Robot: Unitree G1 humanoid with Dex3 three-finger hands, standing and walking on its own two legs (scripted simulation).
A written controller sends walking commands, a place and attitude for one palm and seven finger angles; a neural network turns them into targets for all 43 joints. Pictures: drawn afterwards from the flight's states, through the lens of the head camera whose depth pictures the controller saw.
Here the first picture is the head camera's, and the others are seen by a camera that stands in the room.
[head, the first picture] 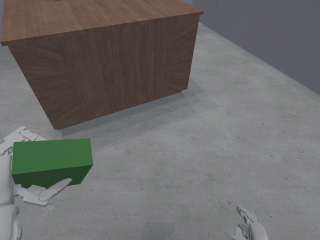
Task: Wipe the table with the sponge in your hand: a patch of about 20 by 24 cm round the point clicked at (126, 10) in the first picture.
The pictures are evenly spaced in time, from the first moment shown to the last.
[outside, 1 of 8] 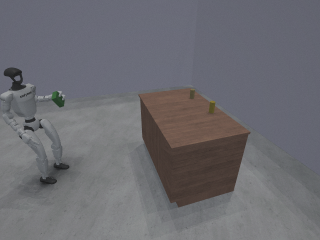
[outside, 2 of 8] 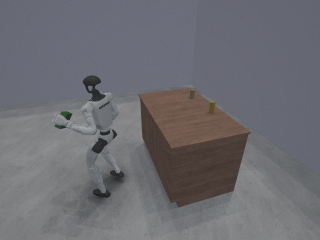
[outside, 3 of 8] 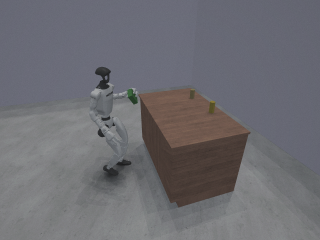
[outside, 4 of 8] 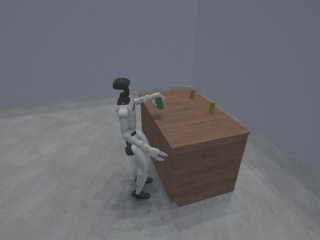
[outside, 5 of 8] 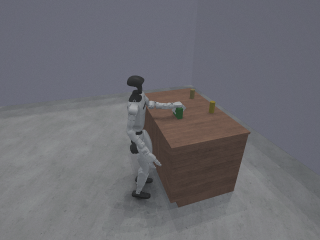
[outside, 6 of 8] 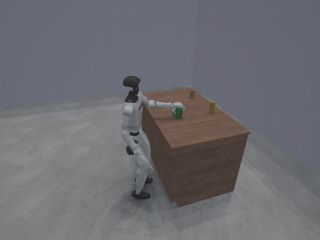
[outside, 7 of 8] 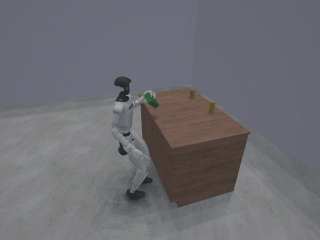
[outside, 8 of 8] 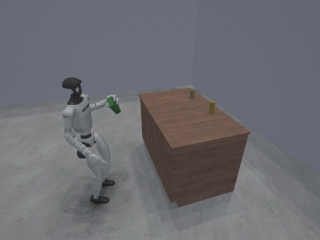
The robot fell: no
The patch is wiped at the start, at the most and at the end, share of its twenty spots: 0.00 1.00 1.00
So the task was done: yes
